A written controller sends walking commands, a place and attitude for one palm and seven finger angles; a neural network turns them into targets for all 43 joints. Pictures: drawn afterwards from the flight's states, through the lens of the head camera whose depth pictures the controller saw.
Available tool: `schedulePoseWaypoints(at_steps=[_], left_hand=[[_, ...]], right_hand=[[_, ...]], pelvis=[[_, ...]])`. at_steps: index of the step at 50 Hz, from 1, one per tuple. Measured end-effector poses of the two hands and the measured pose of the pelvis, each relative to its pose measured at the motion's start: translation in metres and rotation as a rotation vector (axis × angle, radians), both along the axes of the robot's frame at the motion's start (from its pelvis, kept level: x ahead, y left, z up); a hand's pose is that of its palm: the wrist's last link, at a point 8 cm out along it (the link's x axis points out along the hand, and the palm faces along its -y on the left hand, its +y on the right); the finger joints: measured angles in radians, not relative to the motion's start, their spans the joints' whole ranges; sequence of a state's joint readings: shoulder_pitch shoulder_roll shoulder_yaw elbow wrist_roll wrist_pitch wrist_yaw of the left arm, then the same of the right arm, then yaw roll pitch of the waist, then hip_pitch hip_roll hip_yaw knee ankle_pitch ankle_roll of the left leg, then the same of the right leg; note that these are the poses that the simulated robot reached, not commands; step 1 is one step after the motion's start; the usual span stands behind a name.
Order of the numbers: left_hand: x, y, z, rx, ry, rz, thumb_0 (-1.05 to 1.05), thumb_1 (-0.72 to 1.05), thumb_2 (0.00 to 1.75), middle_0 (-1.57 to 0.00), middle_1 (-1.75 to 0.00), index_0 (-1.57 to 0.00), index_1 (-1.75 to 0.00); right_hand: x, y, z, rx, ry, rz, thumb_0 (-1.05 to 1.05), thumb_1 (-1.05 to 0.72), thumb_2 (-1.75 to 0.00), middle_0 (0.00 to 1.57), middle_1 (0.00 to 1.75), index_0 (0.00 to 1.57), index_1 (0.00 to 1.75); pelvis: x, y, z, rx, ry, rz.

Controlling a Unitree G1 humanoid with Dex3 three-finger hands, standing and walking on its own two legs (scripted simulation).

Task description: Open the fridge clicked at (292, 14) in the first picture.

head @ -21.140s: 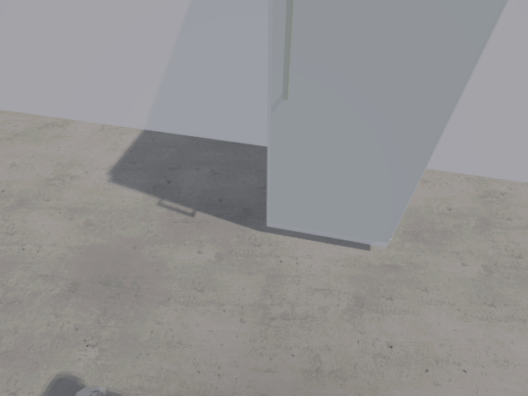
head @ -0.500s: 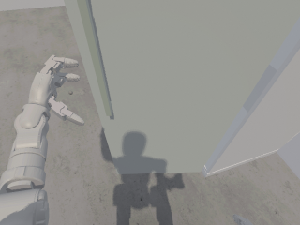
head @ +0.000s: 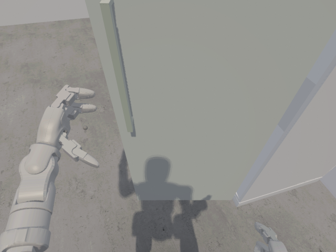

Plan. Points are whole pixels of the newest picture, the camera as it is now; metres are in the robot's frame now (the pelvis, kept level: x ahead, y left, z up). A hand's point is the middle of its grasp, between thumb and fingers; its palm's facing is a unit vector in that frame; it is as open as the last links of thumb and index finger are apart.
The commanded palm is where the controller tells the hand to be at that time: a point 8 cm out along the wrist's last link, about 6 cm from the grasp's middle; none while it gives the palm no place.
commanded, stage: slip the hand off the handle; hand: left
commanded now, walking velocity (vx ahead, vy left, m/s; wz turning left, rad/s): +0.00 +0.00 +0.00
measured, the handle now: (122, 78) +0.47 +0.15 +0.18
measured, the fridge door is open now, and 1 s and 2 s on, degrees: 74 74 74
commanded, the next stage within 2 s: draw the hand back to the body in 0.24 s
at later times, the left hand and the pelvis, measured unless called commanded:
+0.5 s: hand (71, 138) +0.30 +0.22 +0.15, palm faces +0.18 -0.98 +0.05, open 14.7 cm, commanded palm +0.25 +0.26 +0.16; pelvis +0.00 -0.02 +0.01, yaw +2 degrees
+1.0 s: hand (46, 158) +0.24 +0.24 +0.16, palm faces +0.37 -0.90 -0.22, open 14.0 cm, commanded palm +0.19 +0.27 +0.18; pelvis +0.01 -0.02 +0.02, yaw +1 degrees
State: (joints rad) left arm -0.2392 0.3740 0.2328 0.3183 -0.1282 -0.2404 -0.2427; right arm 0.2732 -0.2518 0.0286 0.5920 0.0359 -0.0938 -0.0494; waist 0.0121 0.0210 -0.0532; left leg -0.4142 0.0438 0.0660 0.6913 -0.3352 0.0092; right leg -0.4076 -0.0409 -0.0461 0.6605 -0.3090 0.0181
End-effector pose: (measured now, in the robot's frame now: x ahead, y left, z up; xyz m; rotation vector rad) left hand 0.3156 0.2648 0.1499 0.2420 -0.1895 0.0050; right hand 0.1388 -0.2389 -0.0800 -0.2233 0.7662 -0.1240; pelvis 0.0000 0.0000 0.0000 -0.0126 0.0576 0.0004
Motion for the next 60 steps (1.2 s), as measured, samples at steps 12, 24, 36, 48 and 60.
schedulePoseWaypoints(at_steps=[12, 24, 36, 48, 60], left_hand=[[-0.037, -0.011, 0.001, 0.002, 0.015, 0.008, -0.02, -0.55, 0.2, -0.26, -1.15, -0.25, -1.15], [-0.048, 0.005, -0.001, -0.312, 0.084, 0.135, -0.02, -0.55, 0.2, -0.26, -1.15, -0.26, -1.15], [-0.073, -0.003, 0.012, -0.252, 0.125, 0.151, -0.02, -0.55, 0.2, -0.26, -1.15, -0.25, -1.15], [-0.108, 0.018, 0.023, -0.076, 0.072, 0.327, -0.02, -0.44, 0.25, -0.25, -1.08, -0.24, -1.08], [-0.13, 0.028, 0.024, 0.058, 0.019, 0.453, -0.01, -0.06, 0.44, -0.24, -0.86, -0.23, -0.86]], right_hand=[[0.032, 0.001, 0.013, 0.011, -0.112, 0.063, 0.02, -0.91, -0.9, 0.2, 0.3, 0.2, 0.3], [0.034, -0.008, 0.014, -0.005, -0.125, 0.053, 0.02, -0.91, -0.9, 0.2, 0.3, 0.2, 0.3], [0.054, 0.002, 0.033, 0.031, -0.237, 0.074, 0.02, -0.91, -0.9, 0.2, 0.3, 0.2, 0.3], [0.061, 0.009, 0.04, -0.002, -0.241, 0.124, 0.02, -0.91, -0.9, 0.2, 0.3, 0.2, 0.3], [0.044, 0.014, 0.026, -0.02, -0.113, 0.107, 0.02, -0.91, -0.9, 0.2, 0.3, 0.2, 0.3]], pelvis=[[-0.001, -0.011, 0.002, 0.006, -0.029, 0.014], [0.0, -0.021, 0.007, 0.005, -0.063, 0.031], [0.01, -0.02, 0.013, 0.013, -0.089, 0.018], [0.007, -0.019, 0.016, 0.008, -0.123, 0.029], [0.011, -0.009, 0.021, 0.01, -0.144, 0.014]])
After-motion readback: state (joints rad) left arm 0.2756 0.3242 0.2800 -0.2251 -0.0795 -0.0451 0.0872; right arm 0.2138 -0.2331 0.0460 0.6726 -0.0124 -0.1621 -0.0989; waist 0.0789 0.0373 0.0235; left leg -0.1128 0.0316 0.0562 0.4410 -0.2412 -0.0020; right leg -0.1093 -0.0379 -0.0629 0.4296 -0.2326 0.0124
